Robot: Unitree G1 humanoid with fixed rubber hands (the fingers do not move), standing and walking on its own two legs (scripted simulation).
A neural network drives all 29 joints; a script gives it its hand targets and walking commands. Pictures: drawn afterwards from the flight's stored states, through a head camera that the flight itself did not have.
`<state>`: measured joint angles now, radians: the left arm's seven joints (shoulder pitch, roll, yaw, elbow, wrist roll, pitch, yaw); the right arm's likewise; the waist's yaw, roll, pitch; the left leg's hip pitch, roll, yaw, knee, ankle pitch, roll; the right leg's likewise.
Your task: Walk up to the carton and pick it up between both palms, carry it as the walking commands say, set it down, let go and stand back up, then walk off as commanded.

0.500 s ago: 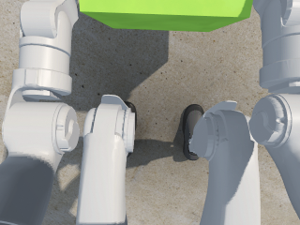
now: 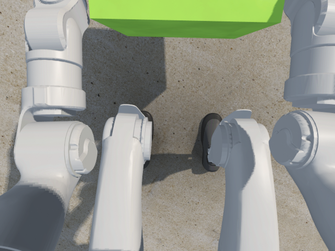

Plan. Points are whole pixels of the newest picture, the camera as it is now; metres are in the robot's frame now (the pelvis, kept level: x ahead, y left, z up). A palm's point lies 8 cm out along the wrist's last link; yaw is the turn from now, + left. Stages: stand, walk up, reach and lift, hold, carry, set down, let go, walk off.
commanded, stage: reach and lift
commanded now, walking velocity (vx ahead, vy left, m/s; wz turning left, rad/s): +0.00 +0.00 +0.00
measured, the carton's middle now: out of the picture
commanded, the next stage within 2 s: none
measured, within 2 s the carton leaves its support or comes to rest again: neither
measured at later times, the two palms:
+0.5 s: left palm out of the picture +0.52 +0.19 -0.06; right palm out of the picture +0.55 -0.15 -0.05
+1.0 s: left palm out of the picture +0.50 +0.19 +0.02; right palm out of the picture +0.53 -0.15 +0.02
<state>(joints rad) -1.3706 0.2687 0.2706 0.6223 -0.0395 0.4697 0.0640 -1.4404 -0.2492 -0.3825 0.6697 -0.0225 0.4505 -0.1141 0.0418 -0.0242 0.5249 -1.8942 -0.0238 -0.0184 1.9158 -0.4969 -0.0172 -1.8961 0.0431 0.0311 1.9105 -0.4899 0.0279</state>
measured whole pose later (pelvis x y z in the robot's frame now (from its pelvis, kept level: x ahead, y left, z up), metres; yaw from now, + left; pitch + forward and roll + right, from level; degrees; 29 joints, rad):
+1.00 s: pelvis +0.00 +0.00 +0.10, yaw +0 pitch +19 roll +0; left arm -1.18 0.20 0.28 0.53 -0.01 0.49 0.05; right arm -1.23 -0.16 -0.41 0.54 -0.05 0.48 -0.10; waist 0.05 -0.01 0.52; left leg -1.46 -0.02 -0.03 1.57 -0.44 -0.02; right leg -1.47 0.04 0.04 1.57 -0.43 0.02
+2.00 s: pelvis +0.03 +0.00 +0.23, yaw +1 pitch +12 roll +0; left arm -0.80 0.04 0.33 0.44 0.10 0.47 0.00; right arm -0.86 -0.01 -0.43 0.46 -0.14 0.45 -0.04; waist 0.05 -0.01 0.35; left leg -0.96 -0.02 -0.05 1.06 -0.31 -0.02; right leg -0.95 0.03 0.04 1.05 -0.31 0.01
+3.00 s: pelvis +0.14 +0.00 +0.32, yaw +0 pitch +0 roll +0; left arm -0.15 -0.10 0.20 0.17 0.20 0.68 -0.06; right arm -0.20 0.12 -0.29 0.20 -0.21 0.64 0.02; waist 0.04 0.01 -0.03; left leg -0.17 -0.01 -0.04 0.37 -0.20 -0.01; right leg -0.17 0.02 0.06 0.37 -0.20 0.00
